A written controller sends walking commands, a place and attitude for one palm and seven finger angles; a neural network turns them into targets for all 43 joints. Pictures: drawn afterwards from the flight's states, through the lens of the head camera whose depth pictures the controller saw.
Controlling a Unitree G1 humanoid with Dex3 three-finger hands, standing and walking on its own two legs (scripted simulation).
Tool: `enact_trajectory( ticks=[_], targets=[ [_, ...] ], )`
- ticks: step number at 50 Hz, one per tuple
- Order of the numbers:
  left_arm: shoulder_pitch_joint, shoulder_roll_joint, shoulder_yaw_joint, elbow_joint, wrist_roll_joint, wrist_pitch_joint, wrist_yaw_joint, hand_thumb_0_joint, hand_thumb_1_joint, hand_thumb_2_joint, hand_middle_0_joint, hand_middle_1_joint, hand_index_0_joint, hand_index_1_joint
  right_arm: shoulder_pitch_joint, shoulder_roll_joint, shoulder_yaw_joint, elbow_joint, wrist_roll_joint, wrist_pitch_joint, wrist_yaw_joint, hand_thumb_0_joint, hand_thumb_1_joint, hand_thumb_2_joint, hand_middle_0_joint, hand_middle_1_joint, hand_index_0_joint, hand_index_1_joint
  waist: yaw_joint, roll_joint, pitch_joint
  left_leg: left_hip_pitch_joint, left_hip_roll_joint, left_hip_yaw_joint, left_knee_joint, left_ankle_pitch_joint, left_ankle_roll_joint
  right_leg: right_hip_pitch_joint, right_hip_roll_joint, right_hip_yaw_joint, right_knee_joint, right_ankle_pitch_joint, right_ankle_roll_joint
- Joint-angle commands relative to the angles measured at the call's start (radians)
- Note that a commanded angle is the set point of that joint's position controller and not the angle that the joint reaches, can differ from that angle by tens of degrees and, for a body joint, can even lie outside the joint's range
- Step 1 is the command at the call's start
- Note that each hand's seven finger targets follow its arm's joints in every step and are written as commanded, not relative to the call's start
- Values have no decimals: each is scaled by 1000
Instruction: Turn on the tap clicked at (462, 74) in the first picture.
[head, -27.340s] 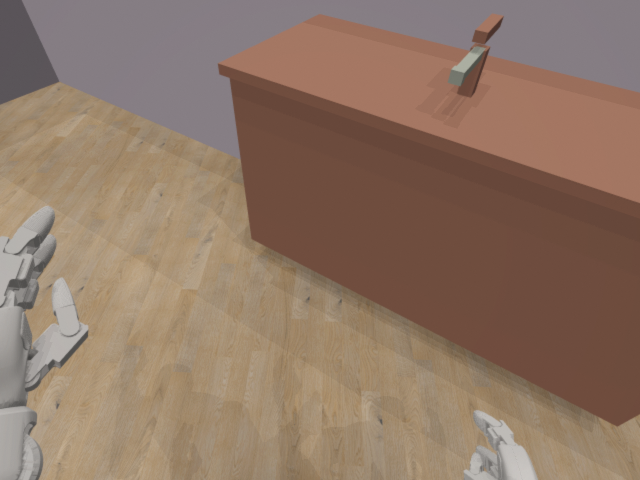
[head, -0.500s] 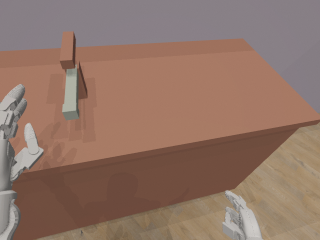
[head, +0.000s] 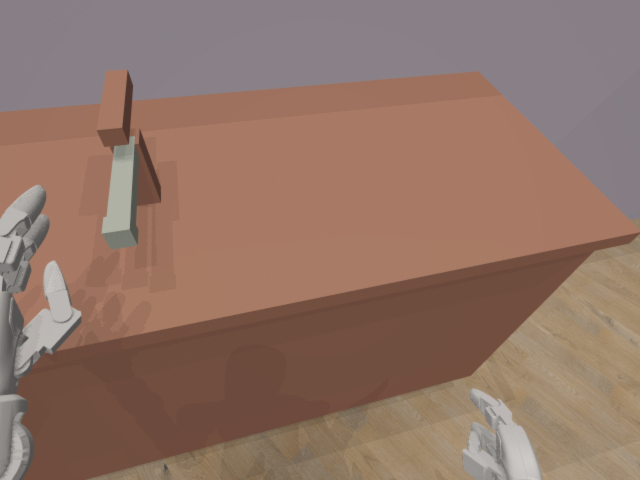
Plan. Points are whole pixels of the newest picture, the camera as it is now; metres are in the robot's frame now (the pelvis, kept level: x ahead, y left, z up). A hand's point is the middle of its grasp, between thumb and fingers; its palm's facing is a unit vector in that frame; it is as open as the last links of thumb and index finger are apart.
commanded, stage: shuffle to correct the standing spot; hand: left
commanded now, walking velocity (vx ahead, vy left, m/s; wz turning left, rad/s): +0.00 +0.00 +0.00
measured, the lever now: (120, 231) +0.33 +0.26 +0.13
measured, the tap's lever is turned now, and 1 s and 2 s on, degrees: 0 0 0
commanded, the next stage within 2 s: come to a stop and stand still in 0.64 s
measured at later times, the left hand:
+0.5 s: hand (112, 321) +0.21 +0.21 +0.16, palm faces +0.38 -0.85 -0.37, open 7.4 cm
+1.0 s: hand (125, 325) +0.21 +0.20 +0.15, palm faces +0.38 -0.84 -0.39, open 7.4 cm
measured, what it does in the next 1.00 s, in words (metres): stands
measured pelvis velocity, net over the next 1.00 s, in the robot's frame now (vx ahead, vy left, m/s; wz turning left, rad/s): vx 0.00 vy -0.04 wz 0.01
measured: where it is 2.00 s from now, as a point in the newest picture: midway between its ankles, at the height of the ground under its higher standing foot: outside the picture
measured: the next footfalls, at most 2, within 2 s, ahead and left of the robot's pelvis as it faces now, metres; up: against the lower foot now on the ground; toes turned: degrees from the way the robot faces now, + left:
none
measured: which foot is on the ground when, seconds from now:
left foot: down 0.00-1.00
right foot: down 0.00-1.00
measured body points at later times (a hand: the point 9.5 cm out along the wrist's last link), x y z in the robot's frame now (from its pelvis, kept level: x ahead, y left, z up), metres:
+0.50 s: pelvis +0.00 -0.03 +0.00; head +0.03 -0.02 +0.45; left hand +0.19 +0.26 +0.18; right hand +0.18 -0.25 -0.08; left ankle +0.02 +0.09 -0.74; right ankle +0.00 -0.15 -0.74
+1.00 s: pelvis +0.00 -0.04 +0.00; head +0.03 -0.04 +0.44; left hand +0.19 +0.25 +0.17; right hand +0.16 -0.29 -0.09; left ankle +0.02 +0.09 -0.74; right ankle +0.00 -0.15 -0.74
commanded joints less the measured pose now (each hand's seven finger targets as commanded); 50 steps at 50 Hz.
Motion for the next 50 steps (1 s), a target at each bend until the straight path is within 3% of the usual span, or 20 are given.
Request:
enact_trajectory(
  ticks=[1,7,8,9,13,16,18,19,21,23,24,31,33,34,37,39,42,47,49,50],
  targets=[
    [-70,165,110,-213,-2,-68,16,0,900,900,-200,-300,-200,-300,-90,-118,-50,-160,7,-56,-13,0,-900,-900,200,300,200,300,-3,65,-159,60,48,-50,-94,72,-13,18,-22,3,-31,153,-42],
    [-78,162,108,-214,-10,-55,11,0,900,900,-200,-300,-200,-300,-84,-115,-52,-166,12,-45,-12,0,-900,-900,200,300,200,300,-6,68,-155,78,74,-69,-118,132,-21,13,-2,-17,-12,145,-33],
    [-72,187,132,-223,-9,-49,12,0,900,900,-200,-300,-200,-300,-99,-111,-49,-167,15,-43,-13,0,-900,-900,200,300,200,300,-3,79,-163,97,81,-69,-117,159,-21,3,4,-24,-7,146,-28],
    [-72,153,104,-204,-15,-45,7,0,900,900,-200,-300,-200,-300,-88,-112,-49,-168,12,-38,-10,0,-900,-900,200,300,200,300,-7,67,-153,76,87,-74,-122,150,-19,7,7,-32,-5,131,-26],
    [-82,171,116,-228,-17,-34,5,0,900,900,-200,-300,-200,-300,-95,-109,-52,-178,19,-33,-3,0,-900,-900,200,300,200,300,-6,116,-143,64,102,-74,-128,112,-20,-6,14,-29,4,106,-25],
    [-86,162,105,-239,-20,-32,3,0,900,900,-200,-300,-200,-300,-84,-108,-56,-186,16,-30,4,0,-900,-900,200,300,200,300,-6,108,-153,44,116,-77,-117,82,-15,2,13,-28,9,94,-25],
    [-62,187,131,-247,-23,-25,5,0,900,900,-200,-300,-200,-300,-93,-104,-55,-189,19,-30,4,0,-900,-900,200,300,200,300,-5,105,-149,49,111,-68,-102,71,-17,-14,11,-21,-5,100,-28],
    [-66,159,107,-239,-25,-24,2,0,900,900,-200,-300,-200,-300,-81,-107,-54,-188,15,-26,5,0,-900,-900,200,300,200,300,-10,86,-149,32,107,-71,-99,65,-18,-6,14,-24,-4,99,-28],
    [-66,168,116,-250,-28,-25,0,0,900,900,-200,-300,-200,-300,-77,-107,-61,-190,15,-26,6,0,-900,-900,200,300,200,300,-9,88,-156,38,106,-64,-77,61,-18,-14,9,-11,-8,107,-32],
    [-45,205,153,-260,-30,-20,2,0,900,900,-200,-300,-200,-300,-85,-105,-62,-190,15,-25,2,0,-900,-900,200,300,200,300,-8,84,-168,54,107,-57,-54,87,-19,-27,1,-2,-12,127,-34],
    [-39,175,126,-252,-33,-18,-2,0,900,900,-200,-300,-200,-300,-76,-105,-62,-188,11,-22,1,0,-900,-900,200,300,200,300,-12,77,-175,50,104,-52,-42,94,-17,-23,0,-3,-10,133,-35],
    [-31,186,132,-258,-44,-11,-9,0,900,900,-200,-300,-200,-300,-66,-109,-72,-189,11,-22,-6,0,-900,-900,200,300,200,300,-17,55,-163,46,97,-40,5,93,-20,-63,-12,14,-6,137,-42],
    [-8,211,158,-253,-47,-7,-7,0,900,900,-200,-300,-200,-300,-78,-107,-71,-188,13,-23,-10,0,-900,-900,200,300,200,300,-16,24,-145,44,87,-36,24,52,-20,-92,-25,38,-25,118,-50],
    [-3,187,135,-248,-47,-7,-9,0,900,900,-200,-300,-200,-300,-64,-107,-71,-184,9,-19,-10,0,-900,-900,200,300,200,300,-22,14,-149,37,81,-27,39,34,-19,-93,-33,40,-26,107,-54],
    [-12,206,151,-270,-52,-13,-6,0,900,900,-200,-300,-200,-300,-64,-107,-76,-187,11,-23,-13,0,-900,-900,200,300,200,300,-23,13,-140,35,69,-25,60,-11,-21,-128,-50,68,-34,58,-70],
    [18,201,152,-268,-51,-15,3,0,900,900,-200,-300,-200,-300,-70,-107,-69,-179,8,-23,-15,0,-900,-900,200,300,200,300,-21,36,-159,36,64,-31,59,1,-16,-104,-60,81,-35,53,-67],
    [24,202,157,-267,-46,-21,20,0,900,900,-200,-300,-200,-300,-78,-102,-61,-176,13,-28,-16,0,-900,-900,200,300,200,300,-17,3,-160,30,40,-36,78,-1,-17,-79,-90,128,-62,46,-72],
    [20,193,146,-235,-36,-20,31,0,900,900,-200,-300,-200,-300,-82,-109,-54,-159,10,-28,-20,0,-900,-900,200,300,200,300,-18,-3,-131,31,53,-53,21,45,-11,-52,-72,91,-53,75,-63],
    [10,176,123,-237,-30,-19,30,0,900,900,-200,-300,-200,-300,-82,-112,-52,-152,9,-29,-21,0,-900,-900,200,300,200,300,-20,33,-138,54,65,-61,-6,96,-7,-34,-59,62,-28,123,-60],
    [-944,965,705,-402,102,-126,0,0,900,900,-200,-300,-200,-300,46,-149,-88,-108,-47,-90,-35,0,-900,-900,200,300,200,300,35,-138,-34,-81,44,21,123,139,-21,-127,-75,130,-128,336,1]
  ],
)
